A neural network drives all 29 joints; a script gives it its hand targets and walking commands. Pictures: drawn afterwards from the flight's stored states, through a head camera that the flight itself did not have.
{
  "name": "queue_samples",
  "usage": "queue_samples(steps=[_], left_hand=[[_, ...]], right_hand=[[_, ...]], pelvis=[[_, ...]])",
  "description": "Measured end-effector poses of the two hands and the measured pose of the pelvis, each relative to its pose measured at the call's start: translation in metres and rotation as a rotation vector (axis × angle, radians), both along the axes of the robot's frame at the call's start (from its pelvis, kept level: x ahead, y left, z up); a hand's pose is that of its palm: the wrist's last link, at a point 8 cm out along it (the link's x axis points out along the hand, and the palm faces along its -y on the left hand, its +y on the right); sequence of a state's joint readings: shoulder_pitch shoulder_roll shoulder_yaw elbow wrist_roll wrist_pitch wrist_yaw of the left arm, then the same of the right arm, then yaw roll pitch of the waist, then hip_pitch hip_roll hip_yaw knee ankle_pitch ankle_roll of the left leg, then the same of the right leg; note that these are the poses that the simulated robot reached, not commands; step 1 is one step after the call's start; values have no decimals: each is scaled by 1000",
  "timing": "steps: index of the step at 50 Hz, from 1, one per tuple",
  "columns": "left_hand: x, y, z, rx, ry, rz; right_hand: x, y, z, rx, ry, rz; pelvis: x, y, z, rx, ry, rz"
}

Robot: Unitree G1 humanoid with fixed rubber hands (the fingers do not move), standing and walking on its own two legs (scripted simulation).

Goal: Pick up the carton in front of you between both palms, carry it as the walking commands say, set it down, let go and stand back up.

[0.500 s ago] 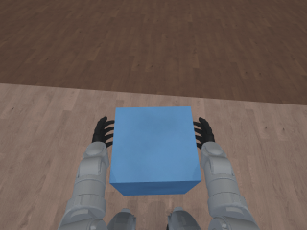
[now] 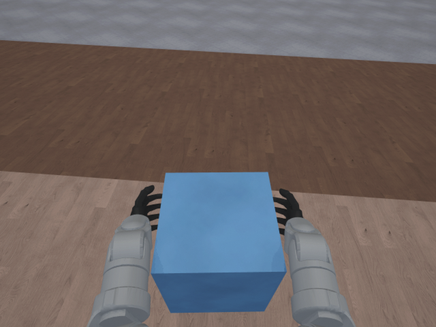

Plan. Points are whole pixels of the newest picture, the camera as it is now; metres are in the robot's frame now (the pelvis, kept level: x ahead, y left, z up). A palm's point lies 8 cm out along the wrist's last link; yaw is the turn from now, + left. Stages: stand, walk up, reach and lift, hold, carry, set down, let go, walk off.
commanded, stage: reach and lift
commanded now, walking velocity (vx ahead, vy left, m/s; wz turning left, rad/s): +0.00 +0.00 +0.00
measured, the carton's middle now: (217, 245) +0.29 +0.00 -0.05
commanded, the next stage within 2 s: hold in 0.86 s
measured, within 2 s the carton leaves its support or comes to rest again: neither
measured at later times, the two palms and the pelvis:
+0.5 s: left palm (140, 216) +0.31 +0.15 +0.04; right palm (293, 219) +0.30 -0.15 +0.03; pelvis +0.01 +0.00 +0.01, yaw +0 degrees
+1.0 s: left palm (137, 214) +0.30 +0.15 +0.06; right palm (296, 217) +0.29 -0.15 +0.05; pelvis +0.01 +0.00 +0.01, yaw +0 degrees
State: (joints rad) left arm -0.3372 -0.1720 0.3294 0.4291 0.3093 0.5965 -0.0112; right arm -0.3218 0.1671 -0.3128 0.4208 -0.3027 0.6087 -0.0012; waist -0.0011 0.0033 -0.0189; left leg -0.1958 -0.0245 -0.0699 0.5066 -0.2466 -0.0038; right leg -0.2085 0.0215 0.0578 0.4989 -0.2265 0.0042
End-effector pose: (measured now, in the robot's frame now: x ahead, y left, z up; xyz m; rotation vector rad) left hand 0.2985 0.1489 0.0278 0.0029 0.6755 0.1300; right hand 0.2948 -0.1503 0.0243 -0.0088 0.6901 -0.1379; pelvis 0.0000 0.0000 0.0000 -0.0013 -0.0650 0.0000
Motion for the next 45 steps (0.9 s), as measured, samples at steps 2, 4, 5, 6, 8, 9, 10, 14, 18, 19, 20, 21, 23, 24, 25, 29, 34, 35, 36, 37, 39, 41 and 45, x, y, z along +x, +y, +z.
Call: queue_samples(steps=[2, 4, 5, 6, 8, 9, 10, 14, 18, 19, 20, 21, 23, 24, 25, 29, 34, 35, 36, 37, 39, 41, 45], left_hand=[[-1, 0, -1, 0, 4, 1], [-2, 0, -1, -1, 3, 2], [-2, 0, -1, 0, 2, 2], [-2, 0, 0, -1, 0, 3], [-1, 0, 1, -1, -5, 3], [0, 0, 1, -1, -7, 4], [0, 0, 2, -2, -9, 4], [3, 0, 5, -2, -14, 3], [5, 0, 7, 5, -14, -3], [6, 0, 8, 7, -14, -5], [6, 0, 8, 9, -13, -7], [7, 0, 9, 11, -12, -8], [8, 0, 9, 15, -11, -11], [8, 0, 10, 17, -10, -13], [8, -1, 10, 19, -10, -14], [9, 0, 11, 24, -7, -17], [8, 0, 13, 28, -5, -20], [8, 0, 13, 28, -5, -20], [7, 0, 13, 28, -5, -20], [7, 0, 14, 28, -5, -20], [7, 0, 15, 28, -6, -20], [6, 0, 16, 28, -7, -20], [4, 0, 19, 26, -13, -19]], right_hand=[[-1, 0, -1, 1, 4, 0], [-2, 0, -1, 2, 3, 0], [-2, 0, -1, 2, 2, 0], [-1, 0, -1, 2, 0, 0], [-1, 0, 0, 3, -5, 0], [0, 0, 1, 3, -7, 0], [1, 0, 2, 3, -9, 0], [3, 0, 4, 4, -14, -2], [5, 0, 7, -5, -14, 4], [6, 0, 7, -7, -13, 5], [6, 0, 8, -9, -12, 7], [7, 0, 8, -11, -12, 9], [7, 0, 9, -14, -10, 11], [8, 0, 9, -16, -10, 13], [8, 0, 10, -18, -9, 14], [8, 0, 11, -23, -6, 18], [8, 0, 12, -27, -4, 21], [8, 0, 12, -28, -4, 22], [7, 0, 13, -28, -4, 22], [7, 0, 13, -28, -4, 22], [7, 0, 14, -28, -5, 22], [6, 0, 15, -27, -6, 22], [4, 0, 18, -26, -12, 20]], pelvis=[[-3, 0, 0, 0, -6, 0], [-5, 0, 0, 0, -9, 0], [-5, 1, 0, 0, -10, 0], [-6, 1, 0, 0, -10, 0], [-7, 1, 0, 0, -11, 0], [-7, 1, 1, 0, -11, 0], [-6, 1, 1, 0, -11, 0], [-4, 1, 2, 0, -11, 0], [0, 0, 4, 0, -13, 0], [1, 0, 4, 0, -14, -1], [3, 0, 5, 0, -14, -1], [4, 0, 5, 0, -15, -1], [6, 0, 6, 0, -16, -1], [7, 0, 6, 0, -16, -1], [8, 0, 6, 0, -17, -1], [12, 0, 7, 0, -20, -1], [15, -1, 8, 0, -25, 0], [16, -1, 8, 0, -26, 0], [16, 0, 8, 0, -28, 0], [16, 0, 9, 0, -29, 0], [16, 0, 9, 0, -32, 0], [15, 0, 9, 0, -35, -1], [14, 0, 9, 0, -41, -1]])
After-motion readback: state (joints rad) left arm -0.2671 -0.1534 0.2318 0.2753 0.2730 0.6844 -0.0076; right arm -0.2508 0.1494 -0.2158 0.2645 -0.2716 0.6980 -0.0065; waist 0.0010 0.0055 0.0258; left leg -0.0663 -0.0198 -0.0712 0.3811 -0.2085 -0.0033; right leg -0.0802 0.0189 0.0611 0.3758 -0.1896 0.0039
